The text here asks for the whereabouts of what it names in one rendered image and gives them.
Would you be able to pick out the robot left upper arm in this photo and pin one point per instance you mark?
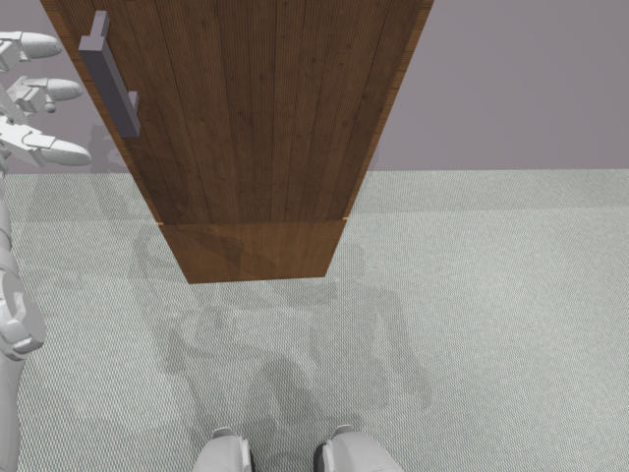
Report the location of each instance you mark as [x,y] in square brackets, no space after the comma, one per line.
[22,330]

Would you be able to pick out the right robot shin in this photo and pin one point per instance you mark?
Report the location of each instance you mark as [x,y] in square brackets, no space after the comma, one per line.
[341,430]

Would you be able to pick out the handle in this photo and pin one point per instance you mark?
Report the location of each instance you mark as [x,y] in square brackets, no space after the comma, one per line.
[122,107]

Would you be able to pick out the left robot hand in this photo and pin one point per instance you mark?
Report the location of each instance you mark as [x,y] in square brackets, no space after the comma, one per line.
[26,97]

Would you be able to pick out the left robot forearm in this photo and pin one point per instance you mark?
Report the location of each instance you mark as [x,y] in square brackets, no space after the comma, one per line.
[7,261]

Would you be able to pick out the cupboard door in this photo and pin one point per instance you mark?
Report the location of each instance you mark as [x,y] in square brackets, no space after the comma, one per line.
[251,110]

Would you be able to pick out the robot left thigh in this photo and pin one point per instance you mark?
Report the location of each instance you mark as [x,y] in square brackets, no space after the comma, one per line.
[224,454]

